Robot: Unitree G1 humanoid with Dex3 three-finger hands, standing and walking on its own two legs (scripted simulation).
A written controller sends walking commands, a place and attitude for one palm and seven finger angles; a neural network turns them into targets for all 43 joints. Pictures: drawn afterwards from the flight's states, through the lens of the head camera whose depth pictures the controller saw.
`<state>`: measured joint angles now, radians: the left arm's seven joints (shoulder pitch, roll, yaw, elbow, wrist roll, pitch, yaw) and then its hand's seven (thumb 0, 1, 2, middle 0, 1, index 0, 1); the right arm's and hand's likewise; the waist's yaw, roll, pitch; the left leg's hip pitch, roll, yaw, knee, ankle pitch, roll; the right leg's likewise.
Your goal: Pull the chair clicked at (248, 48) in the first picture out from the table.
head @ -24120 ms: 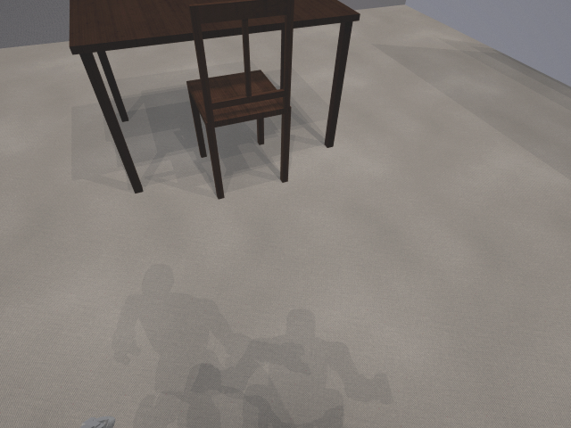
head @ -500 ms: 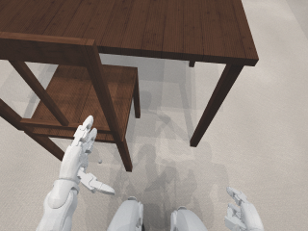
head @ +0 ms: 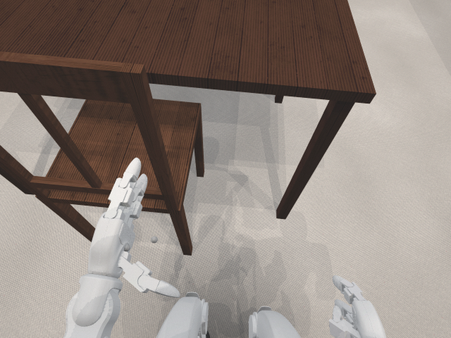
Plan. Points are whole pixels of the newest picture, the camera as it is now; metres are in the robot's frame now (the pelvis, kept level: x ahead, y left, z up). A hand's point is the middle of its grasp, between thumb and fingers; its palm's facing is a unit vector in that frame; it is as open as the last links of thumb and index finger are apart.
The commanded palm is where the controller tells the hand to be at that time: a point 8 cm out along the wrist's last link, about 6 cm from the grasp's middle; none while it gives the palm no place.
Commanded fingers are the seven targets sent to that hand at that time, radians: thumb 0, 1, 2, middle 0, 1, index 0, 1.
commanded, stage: aim the fingers beside a spindle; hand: left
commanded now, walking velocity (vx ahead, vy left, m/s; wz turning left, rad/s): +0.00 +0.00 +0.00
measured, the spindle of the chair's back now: (69, 148) +0.44 +0.33 +0.02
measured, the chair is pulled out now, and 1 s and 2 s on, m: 0.00 0.00 0.00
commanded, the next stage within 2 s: push the fingers through the gap in 0.66 s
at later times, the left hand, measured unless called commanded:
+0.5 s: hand (155, 241) +0.28 +0.14 -0.01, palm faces -0.06 -1.00 +0.01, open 16.9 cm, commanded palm +0.26 +0.19 +0.03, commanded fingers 0.00 -0.50 0.30 -0.06 -0.08 -0.06 -0.08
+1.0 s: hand (147, 226) +0.29 +0.14 +0.05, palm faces -0.04 -1.00 -0.06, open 16.9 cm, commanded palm +0.28 +0.20 +0.02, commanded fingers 0.00 -0.50 0.30 -0.06 -0.08 -0.06 -0.08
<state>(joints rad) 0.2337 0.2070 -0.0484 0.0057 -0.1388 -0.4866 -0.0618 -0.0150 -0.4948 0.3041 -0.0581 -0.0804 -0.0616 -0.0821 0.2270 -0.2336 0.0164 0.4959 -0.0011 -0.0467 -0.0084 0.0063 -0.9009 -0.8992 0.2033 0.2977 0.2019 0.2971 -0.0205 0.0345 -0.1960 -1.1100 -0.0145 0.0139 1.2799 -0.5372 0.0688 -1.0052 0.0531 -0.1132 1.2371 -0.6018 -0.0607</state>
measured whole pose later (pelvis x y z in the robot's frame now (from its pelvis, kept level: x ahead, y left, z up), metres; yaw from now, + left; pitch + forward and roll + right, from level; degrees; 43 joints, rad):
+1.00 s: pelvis -0.01 -0.01 -0.01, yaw +0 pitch +22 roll -4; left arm 0.10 0.23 0.03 0.11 -0.17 -0.53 -0.09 -0.01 -0.50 0.30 -0.06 -0.08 -0.06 -0.08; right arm 0.20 -0.25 0.02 0.53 -0.01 -0.06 -0.01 0.01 -0.90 -0.90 0.20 0.30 0.20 0.30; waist -0.02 0.04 -0.21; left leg -1.18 -0.01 0.00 1.34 -0.55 0.06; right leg -1.07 0.06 -0.13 1.29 -0.62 -0.07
